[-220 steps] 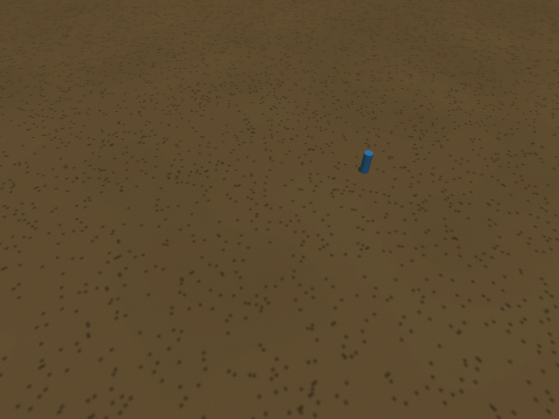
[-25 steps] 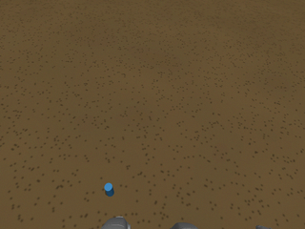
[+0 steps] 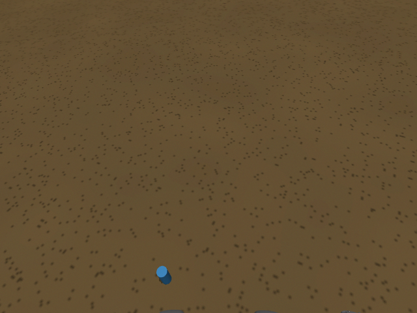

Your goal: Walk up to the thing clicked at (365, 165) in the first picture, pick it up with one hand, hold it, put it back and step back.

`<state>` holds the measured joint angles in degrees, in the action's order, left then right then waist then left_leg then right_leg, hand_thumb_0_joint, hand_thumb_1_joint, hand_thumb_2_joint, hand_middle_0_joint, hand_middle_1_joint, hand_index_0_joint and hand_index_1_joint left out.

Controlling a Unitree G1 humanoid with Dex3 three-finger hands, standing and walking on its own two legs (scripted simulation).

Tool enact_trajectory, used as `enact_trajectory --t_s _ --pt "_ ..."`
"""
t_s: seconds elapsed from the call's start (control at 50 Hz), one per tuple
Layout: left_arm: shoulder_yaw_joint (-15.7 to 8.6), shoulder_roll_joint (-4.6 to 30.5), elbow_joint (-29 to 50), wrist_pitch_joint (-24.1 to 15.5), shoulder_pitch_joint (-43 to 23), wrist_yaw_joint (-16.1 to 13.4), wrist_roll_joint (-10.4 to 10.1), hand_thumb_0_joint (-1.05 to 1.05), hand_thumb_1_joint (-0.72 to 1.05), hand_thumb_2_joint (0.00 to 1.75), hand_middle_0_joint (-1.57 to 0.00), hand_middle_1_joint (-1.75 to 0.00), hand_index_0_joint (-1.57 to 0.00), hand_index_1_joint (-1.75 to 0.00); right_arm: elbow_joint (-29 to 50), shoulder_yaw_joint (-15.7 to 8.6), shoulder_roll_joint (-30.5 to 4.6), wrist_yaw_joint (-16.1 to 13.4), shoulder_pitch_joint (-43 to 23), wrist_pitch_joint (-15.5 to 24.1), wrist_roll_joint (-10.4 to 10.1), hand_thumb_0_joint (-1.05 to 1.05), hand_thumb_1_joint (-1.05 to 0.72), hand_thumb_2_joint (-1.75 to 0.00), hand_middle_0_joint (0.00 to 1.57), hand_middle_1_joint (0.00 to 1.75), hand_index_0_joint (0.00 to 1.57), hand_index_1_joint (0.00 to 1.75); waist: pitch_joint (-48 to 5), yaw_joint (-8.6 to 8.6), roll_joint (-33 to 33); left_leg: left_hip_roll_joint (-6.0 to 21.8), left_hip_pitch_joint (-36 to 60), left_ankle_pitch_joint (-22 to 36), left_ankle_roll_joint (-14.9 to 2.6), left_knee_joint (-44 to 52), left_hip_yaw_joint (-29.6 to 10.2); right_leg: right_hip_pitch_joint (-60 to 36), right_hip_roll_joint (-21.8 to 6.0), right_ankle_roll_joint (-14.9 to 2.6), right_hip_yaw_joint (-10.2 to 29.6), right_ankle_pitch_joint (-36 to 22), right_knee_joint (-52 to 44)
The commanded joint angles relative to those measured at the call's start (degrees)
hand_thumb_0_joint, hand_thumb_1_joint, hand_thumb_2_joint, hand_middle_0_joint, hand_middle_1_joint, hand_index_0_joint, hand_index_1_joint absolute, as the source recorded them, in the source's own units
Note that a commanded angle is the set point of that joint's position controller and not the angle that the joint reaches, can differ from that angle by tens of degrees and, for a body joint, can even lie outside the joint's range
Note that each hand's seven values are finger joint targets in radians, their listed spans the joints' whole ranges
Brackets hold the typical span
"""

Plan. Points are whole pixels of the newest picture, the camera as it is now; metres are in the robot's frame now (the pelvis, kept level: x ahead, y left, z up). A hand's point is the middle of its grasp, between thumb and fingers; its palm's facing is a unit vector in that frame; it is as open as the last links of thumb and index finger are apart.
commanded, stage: walk up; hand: left
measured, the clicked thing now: (164, 275) +0.35 +0.23 -0.70
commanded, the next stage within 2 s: stand in 1.20 s
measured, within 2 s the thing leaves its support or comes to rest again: neither
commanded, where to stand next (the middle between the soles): +0.07 +0.00 m, yaw +0 degrees
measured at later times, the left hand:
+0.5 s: hand out of the picture +0.11 +0.25 -0.14, palm faces -0.02 -0.95 -0.32, open 7.4 cm
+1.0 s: hand out of the picture +0.10 +0.25 -0.14, palm faces +0.00 -0.94 -0.33, open 7.4 cm
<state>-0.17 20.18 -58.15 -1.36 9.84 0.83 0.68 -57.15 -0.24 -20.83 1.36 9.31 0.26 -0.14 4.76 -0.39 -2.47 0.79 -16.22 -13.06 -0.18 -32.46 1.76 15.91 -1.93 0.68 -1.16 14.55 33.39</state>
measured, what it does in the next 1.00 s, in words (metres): stands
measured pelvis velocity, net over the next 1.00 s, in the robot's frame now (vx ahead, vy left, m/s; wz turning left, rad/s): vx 0.03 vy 0.00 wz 0.01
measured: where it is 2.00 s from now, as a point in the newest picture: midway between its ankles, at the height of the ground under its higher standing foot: outside the picture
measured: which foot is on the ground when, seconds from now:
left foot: down 0.00-1.00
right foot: down 0.00-1.00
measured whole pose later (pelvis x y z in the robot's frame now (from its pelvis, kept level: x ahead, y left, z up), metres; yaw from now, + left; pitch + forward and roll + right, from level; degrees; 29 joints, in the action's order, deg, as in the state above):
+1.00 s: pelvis +0.03 +0.00 +0.02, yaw +1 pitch -2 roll +0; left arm -0.6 19.5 -67.1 -0.9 5.6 0.8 0.7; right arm -66.7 -0.5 -19.7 0.8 4.9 0.6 0.4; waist 2.7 -0.1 -0.4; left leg 0.5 -7.9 -8.4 0.1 -18.2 1.1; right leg 6.7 -1.8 1.1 -2.2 9.1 17.6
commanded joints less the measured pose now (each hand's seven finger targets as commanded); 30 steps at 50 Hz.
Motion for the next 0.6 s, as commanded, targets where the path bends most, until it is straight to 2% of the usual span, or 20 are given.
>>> enact_trajectory --t_s 0.0,0.04,0.08,0.14,0.2,0.26,0.36,0.58 --pt "-3.0 13.6 2.6 -1.2 -5.0 -1.0 -0.3 0.0 0.9 0.9 -0.2 -0.3 -0.2 -0.3 0.4 -2.4 -12.4 -0.5 -1.5 1.4 0.3 0.0 -0.9 -0.9 0.2 0.3 0.2 0.3 -3.5 0.64 8.0 4.5 3.1 -5.4 -1.9 9.3 -6.9 1.0 -6.6 -3.38 10.0 12.2 -15.3" --pt "-2.7 13.0 1.7 -1.3 -5.6 -1.0 -0.5 0.0 0.9 0.9 -0.2 -0.3 -0.2 -0.3 -0.9 -2.2 -12.6 -0.6 -2.3 1.8 0.5 0.0 -0.9 -0.9 0.2 0.3 0.2 0.3 -4.7 0.64 4.7 5.4 3.8 -1.7 -1.92 11.1 -7.6 -1.4 -5.9 -3.18 8.2 5.0 -14.0" --pt "-2.6 12.5 0.6 -1.4 -5.3 -1.0 -1.0 0.0 0.9 0.9 -0.2 -0.3 -0.2 -0.3 -1.9 -1.6 -12.0 -0.7 -2.9 2.3 0.4 0.0 -0.9 -0.9 0.2 0.3 0.2 0.3 -5.9 -0.21 2.8 6.2 3.5 2.9 -1.86 12.6 -8.0 -5.3 -5.3 -2.82 6.6 -2.2 -12.5" --pt "-2.5 12.5 -0.7 -1.1 -6.1 -1.0 -1.1 0.0 0.9 0.9 -0.2 -0.3 -0.2 -0.3 -3.1 -1.5 -12.1 -1.0 -4.2 2.5 0.4 0.0 -0.9 -0.9 0.2 0.3 0.2 0.3 -6.1 -0.45 1.2 6.7 2.9 5.2 -1.68 14.2 -8.0 -8.3 -5.1 -2.55 5.6 -6.4 -12.5" --pt "-2.2 12.1 -2.0 -0.8 -6.5 -0.9 -1.1 0.0 0.9 0.9 -0.2 -0.3 -0.2 -0.3 -4.1 -1.6 -12.1 -1.1 -5.1 2.4 0.5 0.0 -0.9 -0.9 0.2 0.3 0.2 0.3 -5.9 -0.45 0.0 7.0 3.2 4.6 -1.56 15.7 -8.2 -9.1 -4.9 -2.37 5.2 -6.0 -14.0" --pt "-2.2 12.1 -2.7 -0.9 -7.3 -0.9 -0.8 0.0 0.9 0.9 -0.2 -0.3 -0.2 -0.3 -4.9 -1.7 -11.9 -1.2 -5.6 2.3 0.5 0.0 -0.9 -0.9 0.2 0.3 0.2 0.3 -7.8 0.0 0.4 7.0 5.4 6.8 -1.58 15.2 -7.3 -10.4 -5.4 -2.24 5.1 -8.0 -15.4" --pt "-2.1 12.2 -4.1 -0.8 -8.5 -1.0 -0.8 0.0 0.9 0.9 -0.2 -0.3 -0.2 -0.3 -5.5 -1.8 -11.6 -1.3 -6.4 2.0 0.4 0.0 -0.9 -0.9 0.2 0.3 0.2 0.3 -7.8 0.31 1.1 6.7 8.0 10.0 -1.27 14.8 -6.3 -9.3 -5.7 -1.71 5.0 -10.3 -16.4" --pt "-2.1 11.6 -5.6 -0.7 -8.9 -1.0 -0.5 0.0 0.9 0.9 -0.2 -0.3 -0.2 -0.3 -6.2 -2.1 -11.7 -1.3 -7.7 1.5 0.3 0.0 -0.9 -0.9 0.2 0.3 0.2 0.3 -6.5 0.72 3.0 6.9 9.8 8.4 -1.08 16.3 -6.3 -8.0 -5.6 -1.26 4.9 -8.5 -18.7"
